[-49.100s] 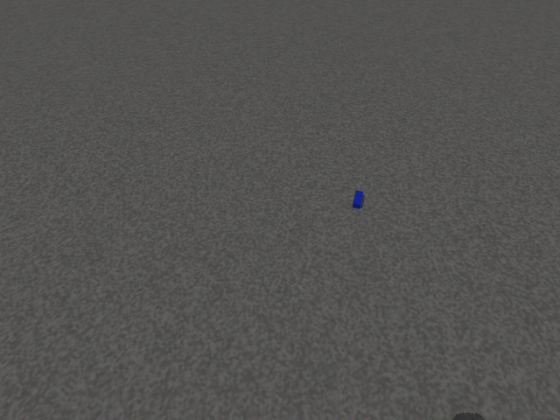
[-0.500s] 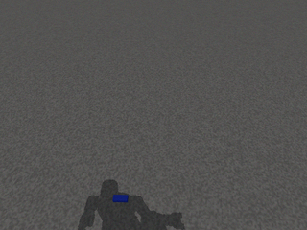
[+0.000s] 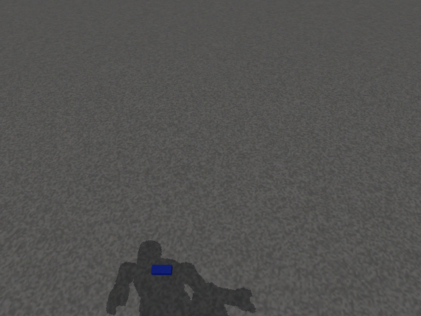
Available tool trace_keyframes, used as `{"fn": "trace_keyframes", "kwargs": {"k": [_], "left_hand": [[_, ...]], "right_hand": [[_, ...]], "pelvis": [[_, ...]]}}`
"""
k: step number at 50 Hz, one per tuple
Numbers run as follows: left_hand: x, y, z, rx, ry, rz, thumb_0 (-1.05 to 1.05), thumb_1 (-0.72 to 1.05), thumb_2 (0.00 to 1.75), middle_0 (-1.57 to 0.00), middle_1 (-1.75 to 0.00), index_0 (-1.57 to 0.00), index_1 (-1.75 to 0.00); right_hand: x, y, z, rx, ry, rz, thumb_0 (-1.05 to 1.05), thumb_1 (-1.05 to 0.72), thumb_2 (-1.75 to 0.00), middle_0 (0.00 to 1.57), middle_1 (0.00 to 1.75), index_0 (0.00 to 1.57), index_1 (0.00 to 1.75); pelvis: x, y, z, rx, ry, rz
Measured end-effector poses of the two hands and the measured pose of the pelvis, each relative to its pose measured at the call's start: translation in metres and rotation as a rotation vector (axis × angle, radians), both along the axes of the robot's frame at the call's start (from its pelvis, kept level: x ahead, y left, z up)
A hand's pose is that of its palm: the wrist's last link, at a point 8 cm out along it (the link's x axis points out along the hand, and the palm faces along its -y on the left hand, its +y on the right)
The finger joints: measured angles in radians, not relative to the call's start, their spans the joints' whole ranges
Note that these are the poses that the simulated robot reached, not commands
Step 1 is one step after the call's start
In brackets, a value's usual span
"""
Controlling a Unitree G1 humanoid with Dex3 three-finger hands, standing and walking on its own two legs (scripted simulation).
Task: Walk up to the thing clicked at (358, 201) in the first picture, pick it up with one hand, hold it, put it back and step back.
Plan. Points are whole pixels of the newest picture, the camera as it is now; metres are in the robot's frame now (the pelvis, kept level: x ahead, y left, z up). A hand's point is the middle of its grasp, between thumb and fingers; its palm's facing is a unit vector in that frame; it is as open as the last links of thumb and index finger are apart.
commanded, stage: stand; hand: left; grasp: from above
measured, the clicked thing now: (162, 269) +0.43 +0.26 -0.77
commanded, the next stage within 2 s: step back in 1.24 s
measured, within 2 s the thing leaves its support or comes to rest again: neither
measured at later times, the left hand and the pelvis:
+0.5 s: hand out of the picture +0.08 +0.25 -0.16, palm faces +0.01 -0.94 -0.33, open 7.4 cm; pelvis +0.01 +0.00 +0.00, yaw +0 degrees
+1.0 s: hand out of the picture +0.08 +0.24 -0.16, palm faces +0.00 -0.94 -0.33, open 7.4 cm; pelvis +0.01 +0.00 +0.00, yaw -1 degrees
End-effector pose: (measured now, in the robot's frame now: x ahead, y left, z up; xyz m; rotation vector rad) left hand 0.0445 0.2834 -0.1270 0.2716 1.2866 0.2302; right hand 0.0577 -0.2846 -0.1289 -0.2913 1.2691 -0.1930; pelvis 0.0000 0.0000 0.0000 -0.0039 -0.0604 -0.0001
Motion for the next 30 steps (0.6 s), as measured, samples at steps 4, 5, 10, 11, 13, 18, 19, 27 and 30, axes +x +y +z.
{"fn": "trace_keyframes", "kwargs": {"k": [4, 5, 10, 11, 13, 18, 19, 27, 30], "left_hand": [[0.01, -0.001, 0.001, -0.004, -0.015, -0.007, 0.01, 0.9, 0.9, -0.2, -0.3, -0.2, -0.31], [0.013, -0.002, 0.001, -0.004, -0.019, -0.009, 0.01, 0.9, 0.9, -0.2, -0.3, -0.2, -0.31], [0.024, 0.0, 0.003, -0.001, -0.037, -0.016, 0.01, 0.9, 0.9, -0.2, -0.3, -0.2, -0.31], [0.026, 0.0, 0.004, 0.0, -0.041, -0.017, 0.01, 0.9, 0.9, -0.2, -0.3, -0.2, -0.31], [0.029, 0.001, 0.005, 0.002, -0.047, -0.018, 0.01, 0.9, 0.9, -0.2, -0.3, -0.2, -0.31], [0.033, 0.004, 0.007, 0.007, -0.054, -0.02, 0.01, 0.9, 0.9, -0.2, -0.3, -0.2, -0.31], [0.033, 0.004, 0.007, 0.008, -0.054, -0.02, 0.01, 0.9, 0.9, -0.2, -0.3, -0.2, -0.31], [0.03, 0.006, 0.007, 0.01, -0.039, -0.02, 0.01, 0.9, 0.9, -0.2, -0.3, -0.2, -0.31], [0.029, 0.006, 0.006, 0.009, -0.034, -0.019, 0.01, 0.9, 0.9, -0.2, -0.3, -0.2, -0.31]], "right_hand": [[0.004, -0.001, 0.001, -0.004, -0.005, 0.001, 0.0, -0.91, -0.9, 0.2, 0.3, 0.2, 0.3], [0.005, -0.001, 0.001, -0.005, -0.007, 0.001, 0.0, -0.91, -0.9, 0.2, 0.3, 0.2, 0.3], [0.01, -0.002, 0.002, -0.007, -0.016, 0.002, 0.0, -0.91, -0.9, 0.2, 0.3, 0.2, 0.3], [0.011, -0.002, 0.003, -0.007, -0.018, 0.002, 0.0, -0.91, -0.9, 0.2, 0.3, 0.2, 0.3], [0.013, -0.003, 0.003, -0.008, -0.023, 0.002, 0.0, -0.91, -0.9, 0.2, 0.3, 0.2, 0.3], [0.015, -0.003, 0.003, -0.008, -0.029, 0.004, 0.0, -0.91, -0.9, 0.2, 0.3, 0.2, 0.3], [0.016, -0.003, 0.003, -0.008, -0.03, 0.004, 0.0, -0.91, -0.9, 0.2, 0.3, 0.2, 0.3], [0.015, -0.004, 0.003, -0.005, -0.022, 0.004, 0.0, -0.91, -0.9, 0.2, 0.3, 0.2, 0.3], [0.015, -0.004, 0.004, -0.006, -0.021, 0.004, 0.0, -0.91, -0.9, 0.2, 0.3, 0.2, 0.3]], "pelvis": [[0.003, 0.0, 0.0, 0.0, 0.002, -0.002], [0.003, 0.0, 0.001, 0.0, 0.002, -0.002], [0.006, 0.0, 0.001, 0.001, 0.005, -0.004], [0.006, 0.0, 0.001, 0.001, 0.005, -0.004], [0.007, 0.0, 0.001, 0.0, 0.005, -0.005], [0.008, 0.0, 0.001, 0.002, 0.005, -0.007], [0.008, 0.0, 0.001, 0.002, 0.005, -0.007], [0.009, 0.0, 0.001, 0.003, 0.01, -0.008], [0.01, 0.0, 0.001, 0.002, 0.011, -0.008]]}}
